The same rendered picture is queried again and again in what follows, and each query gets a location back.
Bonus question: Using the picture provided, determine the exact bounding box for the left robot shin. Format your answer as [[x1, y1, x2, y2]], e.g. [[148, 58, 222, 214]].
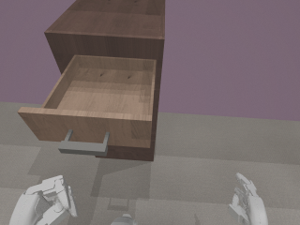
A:
[[122, 214, 131, 218]]

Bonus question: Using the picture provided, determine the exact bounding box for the robot left hand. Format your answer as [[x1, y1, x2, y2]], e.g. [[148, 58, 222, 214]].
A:
[[8, 175, 79, 225]]

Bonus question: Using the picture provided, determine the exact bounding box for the robot right hand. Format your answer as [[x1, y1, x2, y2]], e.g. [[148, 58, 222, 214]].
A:
[[229, 172, 268, 225]]

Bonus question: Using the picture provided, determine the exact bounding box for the drawer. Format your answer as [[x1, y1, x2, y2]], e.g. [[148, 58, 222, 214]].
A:
[[17, 54, 157, 148]]

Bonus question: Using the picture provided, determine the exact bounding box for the cabinet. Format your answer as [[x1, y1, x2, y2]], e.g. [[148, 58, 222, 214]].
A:
[[44, 0, 166, 162]]

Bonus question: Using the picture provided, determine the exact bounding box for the handle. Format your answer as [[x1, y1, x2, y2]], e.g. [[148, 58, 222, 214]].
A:
[[58, 129, 110, 157]]

